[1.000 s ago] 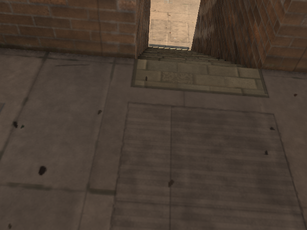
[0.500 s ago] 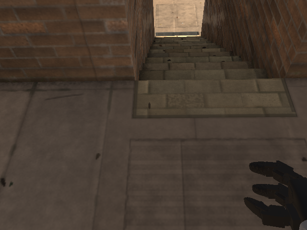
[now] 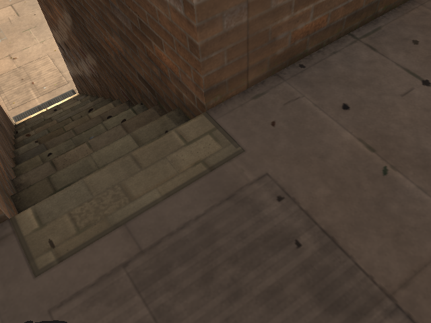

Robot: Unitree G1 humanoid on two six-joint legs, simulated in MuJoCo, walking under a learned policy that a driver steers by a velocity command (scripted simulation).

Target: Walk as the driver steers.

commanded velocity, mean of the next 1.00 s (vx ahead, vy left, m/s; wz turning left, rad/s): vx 0.32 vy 0.00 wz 0.32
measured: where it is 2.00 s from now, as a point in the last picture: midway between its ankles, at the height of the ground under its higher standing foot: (105, 229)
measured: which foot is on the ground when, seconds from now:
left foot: down 0.00-0.00, up 0.02-0.44, down 0.46-0.84, up 0.86-1.00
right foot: down 0.00-0.48, up 0.50-0.82, down 0.84-1.00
